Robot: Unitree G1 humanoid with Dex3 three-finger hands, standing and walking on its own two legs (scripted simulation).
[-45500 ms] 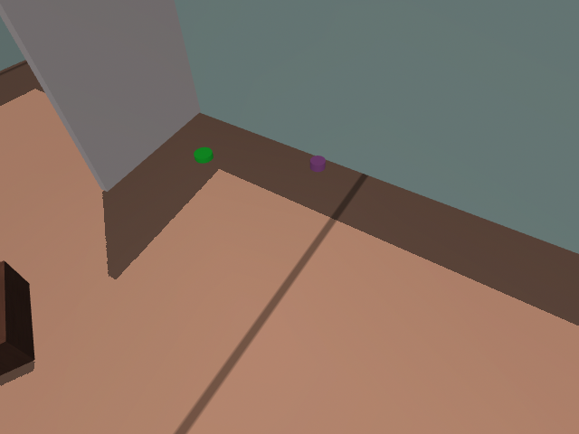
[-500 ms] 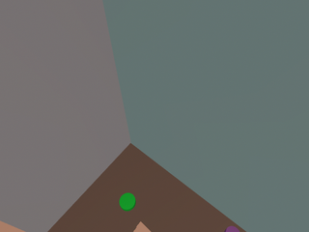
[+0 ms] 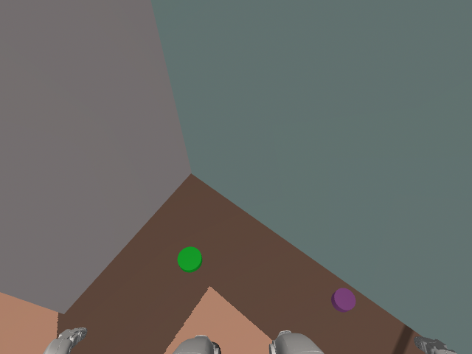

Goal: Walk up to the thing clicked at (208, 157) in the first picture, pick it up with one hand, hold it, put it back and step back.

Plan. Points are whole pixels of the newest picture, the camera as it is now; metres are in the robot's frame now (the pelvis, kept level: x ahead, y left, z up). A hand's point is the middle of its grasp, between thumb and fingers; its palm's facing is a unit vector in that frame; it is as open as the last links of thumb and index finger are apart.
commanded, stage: step back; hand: left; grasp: from above
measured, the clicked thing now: (190, 259) +0.51 +0.23 -0.74
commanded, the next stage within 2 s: none
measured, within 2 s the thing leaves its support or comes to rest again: neither
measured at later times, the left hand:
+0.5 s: hand out of the picture -0.01 +0.23 -0.13, palm faces +0.03 -0.90 -0.42, open 7.4 cm
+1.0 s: hand out of the picture -0.19 +0.22 -0.14, palm faces -0.04 -0.90 -0.44, open 7.4 cm
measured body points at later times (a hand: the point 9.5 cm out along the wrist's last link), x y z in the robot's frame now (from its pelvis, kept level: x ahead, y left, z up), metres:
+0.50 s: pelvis -0.11 -0.04 +0.00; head -0.03 -0.05 +0.44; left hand -0.01 +0.28 -0.10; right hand -0.02 -0.36 -0.13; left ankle -0.15 +0.07 -0.69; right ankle -0.08 -0.15 -0.72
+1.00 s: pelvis -0.28 -0.05 -0.01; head -0.23 -0.08 +0.44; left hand -0.19 +0.27 -0.11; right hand -0.14 -0.36 -0.13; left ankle -0.15 +0.07 -0.72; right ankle -0.29 -0.17 -0.73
